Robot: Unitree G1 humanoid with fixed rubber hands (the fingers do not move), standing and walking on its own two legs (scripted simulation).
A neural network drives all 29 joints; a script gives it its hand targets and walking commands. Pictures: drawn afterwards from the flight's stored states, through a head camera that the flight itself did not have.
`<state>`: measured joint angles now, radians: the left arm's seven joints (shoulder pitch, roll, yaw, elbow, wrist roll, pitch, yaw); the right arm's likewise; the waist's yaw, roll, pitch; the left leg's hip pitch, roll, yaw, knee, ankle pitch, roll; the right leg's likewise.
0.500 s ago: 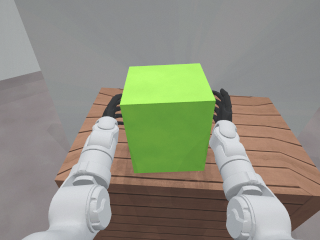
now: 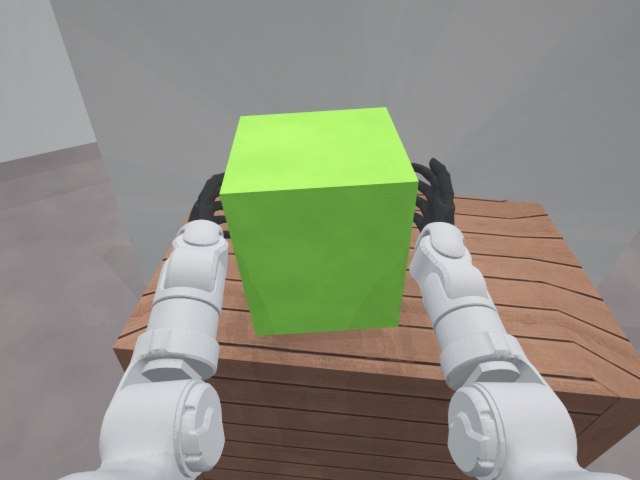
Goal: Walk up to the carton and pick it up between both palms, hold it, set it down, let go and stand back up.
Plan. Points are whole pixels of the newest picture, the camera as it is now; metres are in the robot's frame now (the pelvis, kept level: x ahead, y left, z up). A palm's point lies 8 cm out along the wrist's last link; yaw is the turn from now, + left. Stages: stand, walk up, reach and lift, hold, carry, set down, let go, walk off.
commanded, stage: reach and lift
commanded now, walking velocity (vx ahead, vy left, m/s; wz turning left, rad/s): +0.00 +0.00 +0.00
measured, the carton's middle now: (320, 222) +0.45 -0.05 +0.13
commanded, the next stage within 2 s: hold in 1.74 s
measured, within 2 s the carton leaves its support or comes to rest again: neither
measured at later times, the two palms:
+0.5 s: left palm (182, 227) +0.38 +0.13 +0.19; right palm (426, 201) +0.37 -0.16 +0.22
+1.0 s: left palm (181, 211) +0.38 +0.13 +0.22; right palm (435, 185) +0.37 -0.16 +0.25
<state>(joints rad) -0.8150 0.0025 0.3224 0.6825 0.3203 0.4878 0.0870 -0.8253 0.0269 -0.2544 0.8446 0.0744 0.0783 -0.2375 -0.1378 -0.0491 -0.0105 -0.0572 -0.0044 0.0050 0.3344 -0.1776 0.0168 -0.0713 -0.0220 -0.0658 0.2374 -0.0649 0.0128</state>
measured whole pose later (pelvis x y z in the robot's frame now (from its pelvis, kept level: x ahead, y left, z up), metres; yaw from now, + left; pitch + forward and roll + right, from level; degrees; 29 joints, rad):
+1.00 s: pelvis +0.00 -0.02 +0.00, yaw +1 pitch -12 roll -1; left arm -0.81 -0.03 0.40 0.37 0.41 0.78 0.02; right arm -0.92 -0.01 -0.12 0.73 0.18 0.28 -0.27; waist -0.13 -0.05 0.04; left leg 0.05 0.01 -0.02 0.36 -0.20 0.00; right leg 0.03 0.00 -0.08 0.28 -0.11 -0.01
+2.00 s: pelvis +0.00 -0.02 +0.00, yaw +2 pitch -11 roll -1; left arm -0.84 -0.01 0.41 0.32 0.40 0.90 -0.01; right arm -1.00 -0.04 -0.08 0.68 0.25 0.46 -0.32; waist -0.12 -0.02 -0.02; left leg 0.02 0.01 -0.04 0.36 -0.19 -0.01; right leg 0.01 0.00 -0.09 0.29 -0.11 -0.01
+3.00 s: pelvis +0.00 -0.03 +0.00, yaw +3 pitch -10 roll -1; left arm -0.88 0.01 0.43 0.36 0.40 0.91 -0.02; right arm -1.04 -0.04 -0.08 0.69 0.26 0.54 -0.34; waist -0.12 -0.01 -0.06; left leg -0.01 0.01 -0.06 0.36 -0.19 -0.02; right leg -0.02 0.01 -0.08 0.30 -0.12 -0.02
